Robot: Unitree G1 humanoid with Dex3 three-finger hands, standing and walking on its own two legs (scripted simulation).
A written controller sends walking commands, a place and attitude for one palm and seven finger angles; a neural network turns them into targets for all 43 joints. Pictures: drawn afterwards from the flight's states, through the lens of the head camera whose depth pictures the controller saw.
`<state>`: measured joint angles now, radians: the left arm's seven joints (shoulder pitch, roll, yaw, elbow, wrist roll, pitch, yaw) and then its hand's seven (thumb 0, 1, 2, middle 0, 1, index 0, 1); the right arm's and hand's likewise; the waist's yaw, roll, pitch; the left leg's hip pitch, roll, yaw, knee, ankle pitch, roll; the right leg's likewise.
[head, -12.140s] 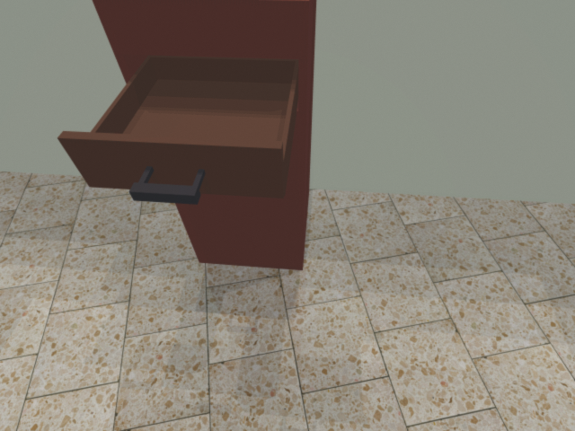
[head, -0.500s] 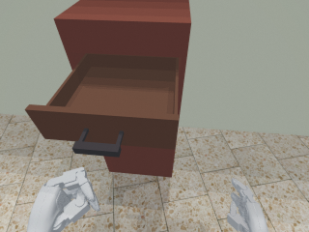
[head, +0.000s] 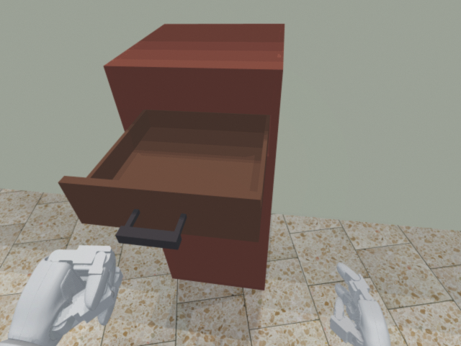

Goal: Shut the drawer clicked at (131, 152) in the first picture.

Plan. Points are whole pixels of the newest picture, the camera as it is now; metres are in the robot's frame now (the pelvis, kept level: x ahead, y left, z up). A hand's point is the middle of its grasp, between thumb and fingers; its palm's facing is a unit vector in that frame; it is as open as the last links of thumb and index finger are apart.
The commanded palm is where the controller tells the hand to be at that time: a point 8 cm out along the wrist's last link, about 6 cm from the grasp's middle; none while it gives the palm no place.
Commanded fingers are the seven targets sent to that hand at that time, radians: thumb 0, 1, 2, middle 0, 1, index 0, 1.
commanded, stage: raise the hand and make a fist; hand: left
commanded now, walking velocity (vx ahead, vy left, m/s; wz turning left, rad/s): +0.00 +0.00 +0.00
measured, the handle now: (153, 227) +0.30 +0.19 +0.07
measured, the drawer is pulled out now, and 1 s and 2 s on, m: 0.30 0.30 0.30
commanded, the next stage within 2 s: bring the fist close to the handle in 0.30 s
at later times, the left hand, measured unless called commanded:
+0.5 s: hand (106, 294) +0.13 +0.17 +0.16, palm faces +0.03 -0.99 -0.14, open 3.3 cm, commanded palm +0.08 +0.21 +0.16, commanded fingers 0.00 0.90 0.90 -1.40 -1.60 -1.40 -1.60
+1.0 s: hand (141, 287) +0.17 +0.15 +0.11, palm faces -0.01 -1.00 -0.06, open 3.3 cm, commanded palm +0.14 +0.21 +0.11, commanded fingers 0.00 0.90 0.90 -1.40 -1.60 -1.40 -1.60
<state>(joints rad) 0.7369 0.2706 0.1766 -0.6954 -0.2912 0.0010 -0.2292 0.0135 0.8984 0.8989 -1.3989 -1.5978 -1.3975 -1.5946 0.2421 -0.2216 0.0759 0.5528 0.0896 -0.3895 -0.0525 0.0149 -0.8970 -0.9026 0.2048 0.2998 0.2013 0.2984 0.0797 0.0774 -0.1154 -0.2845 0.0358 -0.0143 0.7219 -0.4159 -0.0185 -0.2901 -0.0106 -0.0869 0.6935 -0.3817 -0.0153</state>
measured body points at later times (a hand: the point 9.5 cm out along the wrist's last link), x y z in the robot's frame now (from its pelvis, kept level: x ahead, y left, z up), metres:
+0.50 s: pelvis -0.01 -0.01 +0.00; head -0.05 -0.04 +0.45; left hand +0.13 +0.23 +0.17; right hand +0.20 -0.21 -0.03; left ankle -0.02 +0.13 -0.72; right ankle +0.00 -0.11 -0.72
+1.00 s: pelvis +0.00 +0.01 +0.00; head -0.02 -0.01 +0.44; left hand +0.16 +0.21 +0.12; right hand +0.18 -0.21 -0.06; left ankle -0.02 +0.13 -0.72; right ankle +0.00 -0.11 -0.72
